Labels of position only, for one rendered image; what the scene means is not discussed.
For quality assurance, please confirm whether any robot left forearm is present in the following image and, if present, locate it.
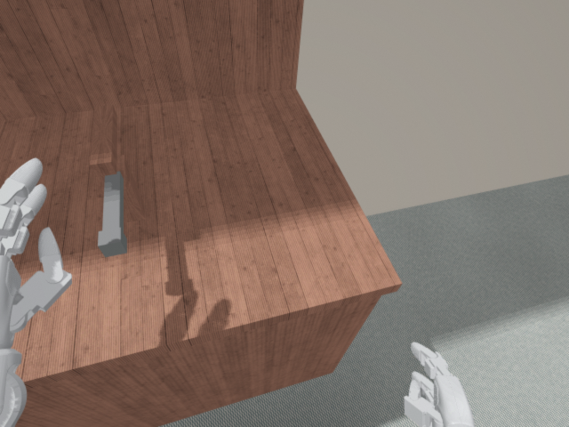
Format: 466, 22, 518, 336
0, 349, 27, 427

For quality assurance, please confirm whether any robot left hand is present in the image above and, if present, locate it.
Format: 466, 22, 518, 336
0, 158, 72, 350

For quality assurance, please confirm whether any counter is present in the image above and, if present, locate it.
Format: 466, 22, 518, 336
0, 0, 403, 427

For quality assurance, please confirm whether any tap lever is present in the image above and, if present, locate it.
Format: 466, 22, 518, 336
98, 171, 127, 257

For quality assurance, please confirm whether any robot right hand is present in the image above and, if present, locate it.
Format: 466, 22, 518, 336
405, 342, 475, 427

